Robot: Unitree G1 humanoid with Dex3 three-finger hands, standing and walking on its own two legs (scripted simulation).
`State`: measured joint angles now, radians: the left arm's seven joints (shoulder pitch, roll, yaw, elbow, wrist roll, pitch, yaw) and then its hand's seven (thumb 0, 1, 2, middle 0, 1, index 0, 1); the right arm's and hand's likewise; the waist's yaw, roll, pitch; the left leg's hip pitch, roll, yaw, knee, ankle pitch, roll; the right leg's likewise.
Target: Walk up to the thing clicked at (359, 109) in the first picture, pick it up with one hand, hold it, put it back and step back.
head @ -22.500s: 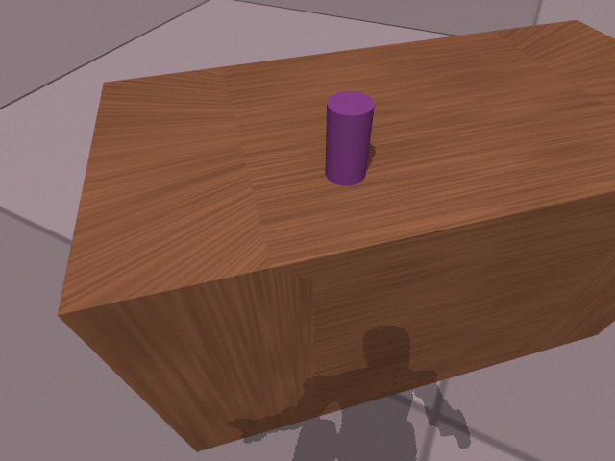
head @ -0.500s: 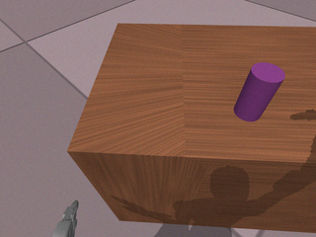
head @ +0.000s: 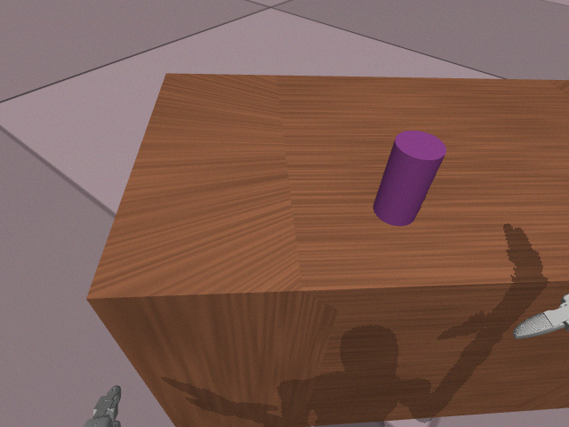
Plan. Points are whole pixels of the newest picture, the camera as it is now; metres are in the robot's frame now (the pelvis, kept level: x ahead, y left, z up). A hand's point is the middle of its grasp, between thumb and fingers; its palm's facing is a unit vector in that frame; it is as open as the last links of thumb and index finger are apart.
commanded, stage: sink last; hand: right
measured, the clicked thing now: (406, 180) +0.48 -0.20 +0.10
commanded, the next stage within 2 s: home in 0.54 s
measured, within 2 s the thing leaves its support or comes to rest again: neither
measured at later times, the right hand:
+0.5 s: hand out of the picture +0.14 -0.24 +0.23, palm faces +0.48 +0.71 -0.52, open 17.6 cm
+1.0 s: hand (504, 389) +0.16 -0.22 +0.09, palm faces +0.23 +0.91 -0.34, open 17.3 cm
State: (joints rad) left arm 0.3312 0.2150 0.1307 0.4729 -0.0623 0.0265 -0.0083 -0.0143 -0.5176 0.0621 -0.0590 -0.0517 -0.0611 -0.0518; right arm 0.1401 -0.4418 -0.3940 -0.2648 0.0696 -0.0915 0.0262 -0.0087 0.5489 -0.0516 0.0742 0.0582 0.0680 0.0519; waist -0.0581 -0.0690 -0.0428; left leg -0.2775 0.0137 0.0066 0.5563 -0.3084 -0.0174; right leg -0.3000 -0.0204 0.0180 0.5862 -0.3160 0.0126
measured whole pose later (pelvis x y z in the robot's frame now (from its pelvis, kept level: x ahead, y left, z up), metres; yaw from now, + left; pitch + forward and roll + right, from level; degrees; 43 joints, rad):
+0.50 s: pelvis -0.04 +0.02 +0.00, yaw -2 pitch -4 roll +0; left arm 0.31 0.22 0.18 0.53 -0.02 -0.09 0.05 -0.02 -0.51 0.05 -0.05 -0.05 -0.06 -0.05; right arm 0.41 -0.42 -0.49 -0.40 0.07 -0.31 -0.01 -0.01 0.58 -0.05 0.06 0.06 0.07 0.06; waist -0.06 -0.08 0.03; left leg -0.22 0.01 0.04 0.56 -0.27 0.01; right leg -0.23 -0.02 0.05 0.53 -0.24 0.03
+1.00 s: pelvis -0.02 +0.00 +0.01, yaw -1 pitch -3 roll +0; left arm 0.23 0.14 0.07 0.58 -0.02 -0.12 0.02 -0.01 0.21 0.55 -0.14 -0.20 -0.15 -0.20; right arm 0.50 -0.24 -0.21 -0.18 0.04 -0.30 0.03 -0.01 0.52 -0.08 0.06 0.06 0.06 0.06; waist -0.04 -0.04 0.06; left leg -0.19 0.03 0.01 0.48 -0.25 -0.01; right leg -0.19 -0.01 0.02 0.46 -0.23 0.02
